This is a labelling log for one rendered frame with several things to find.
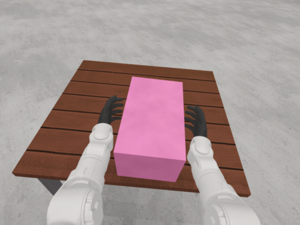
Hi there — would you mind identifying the table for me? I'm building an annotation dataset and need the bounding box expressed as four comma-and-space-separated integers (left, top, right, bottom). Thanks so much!
12, 60, 251, 197

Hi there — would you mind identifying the right robot forearm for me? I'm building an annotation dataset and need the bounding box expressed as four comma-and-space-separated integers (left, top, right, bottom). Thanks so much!
187, 136, 248, 211

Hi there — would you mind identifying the robot right upper arm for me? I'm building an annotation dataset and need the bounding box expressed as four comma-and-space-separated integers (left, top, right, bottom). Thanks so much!
204, 202, 260, 225

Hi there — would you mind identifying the robot left upper arm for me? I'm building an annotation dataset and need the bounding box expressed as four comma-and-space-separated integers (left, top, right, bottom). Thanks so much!
47, 187, 103, 225

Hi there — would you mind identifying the carton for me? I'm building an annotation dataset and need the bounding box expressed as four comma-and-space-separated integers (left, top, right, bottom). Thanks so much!
113, 77, 186, 182

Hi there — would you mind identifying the left robot forearm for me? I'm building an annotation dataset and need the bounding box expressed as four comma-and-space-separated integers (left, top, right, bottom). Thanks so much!
47, 123, 113, 218

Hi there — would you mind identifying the right robot hand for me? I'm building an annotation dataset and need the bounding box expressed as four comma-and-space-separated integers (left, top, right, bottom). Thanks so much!
184, 105, 207, 138

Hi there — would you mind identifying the left robot hand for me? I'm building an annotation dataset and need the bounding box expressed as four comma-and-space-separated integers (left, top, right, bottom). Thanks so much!
98, 95, 123, 125

